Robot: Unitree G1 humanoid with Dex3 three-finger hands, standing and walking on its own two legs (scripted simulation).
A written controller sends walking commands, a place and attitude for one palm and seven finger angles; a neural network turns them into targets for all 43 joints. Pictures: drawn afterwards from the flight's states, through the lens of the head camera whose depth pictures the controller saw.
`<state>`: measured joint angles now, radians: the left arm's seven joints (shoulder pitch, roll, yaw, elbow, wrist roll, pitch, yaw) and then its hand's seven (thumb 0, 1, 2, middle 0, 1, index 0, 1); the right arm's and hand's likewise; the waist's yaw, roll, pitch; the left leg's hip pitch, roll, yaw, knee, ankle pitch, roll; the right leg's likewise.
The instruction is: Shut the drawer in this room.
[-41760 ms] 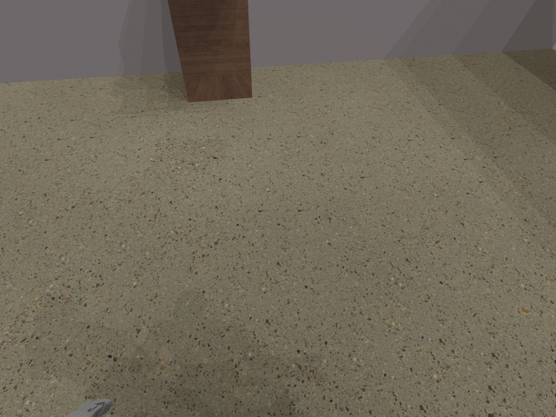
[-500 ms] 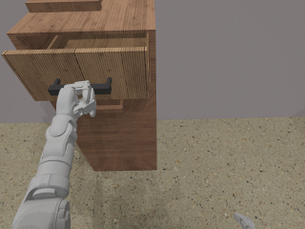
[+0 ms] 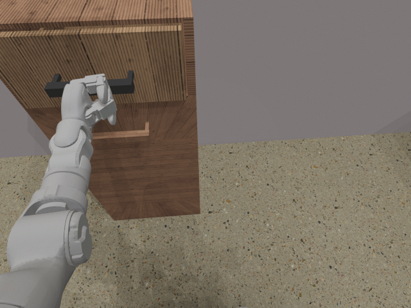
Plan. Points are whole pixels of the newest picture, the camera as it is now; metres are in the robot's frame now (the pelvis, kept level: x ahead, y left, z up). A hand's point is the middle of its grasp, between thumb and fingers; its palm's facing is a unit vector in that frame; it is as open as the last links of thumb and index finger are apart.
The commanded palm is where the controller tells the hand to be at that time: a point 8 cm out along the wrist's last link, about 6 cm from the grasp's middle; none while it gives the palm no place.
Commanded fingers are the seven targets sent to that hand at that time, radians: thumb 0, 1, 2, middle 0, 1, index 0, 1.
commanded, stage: push the drawer shut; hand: left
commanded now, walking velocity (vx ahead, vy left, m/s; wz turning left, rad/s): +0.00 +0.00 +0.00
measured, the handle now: (92, 81) +0.55 +0.22 +0.13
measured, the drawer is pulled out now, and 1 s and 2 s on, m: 0.02 0.00 0.00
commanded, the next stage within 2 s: pull the fist back off the drawer in 0.42 s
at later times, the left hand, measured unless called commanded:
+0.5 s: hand (107, 95) +0.50 +0.18 +0.13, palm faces +0.06 -1.00 -0.01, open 2.7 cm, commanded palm +0.51 +0.23 +0.13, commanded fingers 0.00 0.90 0.90 -1.40 -1.60 -1.40 -1.60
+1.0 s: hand (110, 98) +0.50 +0.18 +0.13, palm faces +0.06 -1.00 +0.01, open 3.0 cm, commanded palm +0.45 +0.22 +0.13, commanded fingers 0.00 0.90 0.90 -1.40 -1.60 -1.40 -1.60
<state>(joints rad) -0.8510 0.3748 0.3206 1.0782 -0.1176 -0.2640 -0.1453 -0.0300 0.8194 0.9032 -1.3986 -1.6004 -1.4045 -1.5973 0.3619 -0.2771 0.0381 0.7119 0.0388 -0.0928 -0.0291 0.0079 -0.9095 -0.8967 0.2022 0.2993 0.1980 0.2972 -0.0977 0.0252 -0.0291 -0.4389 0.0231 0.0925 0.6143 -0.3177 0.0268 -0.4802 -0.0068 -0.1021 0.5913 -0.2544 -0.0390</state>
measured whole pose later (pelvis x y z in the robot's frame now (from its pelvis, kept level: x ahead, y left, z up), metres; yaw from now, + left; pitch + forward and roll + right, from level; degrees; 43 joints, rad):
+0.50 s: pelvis +0.00 +0.01 -0.01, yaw +1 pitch +12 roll -1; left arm -1.03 0.47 0.35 1.27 -0.08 -0.29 -0.16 -0.08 0.65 0.93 -1.40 -1.60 -1.40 -1.60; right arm 0.41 -0.28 0.04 0.72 0.02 -0.08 -0.02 0.01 -0.91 -0.90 0.20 0.30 0.20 0.30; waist -0.14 0.03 -0.04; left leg -0.57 0.03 0.07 0.68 -0.33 0.03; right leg -0.58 -0.01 -0.12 0.62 -0.25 -0.03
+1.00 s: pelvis +0.00 +0.01 -0.01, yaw -2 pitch +12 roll -1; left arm -0.88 0.41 0.39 1.11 -0.10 -0.30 -0.14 -0.02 0.81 0.89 -1.40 -1.60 -1.40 -1.60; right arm 0.44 -0.28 0.03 0.68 0.02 -0.06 0.00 0.01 -0.91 -0.90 0.20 0.30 0.20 0.30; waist -0.14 0.03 -0.07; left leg -0.53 0.03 0.11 0.67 -0.35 0.04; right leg -0.57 0.00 -0.08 0.62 -0.25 -0.02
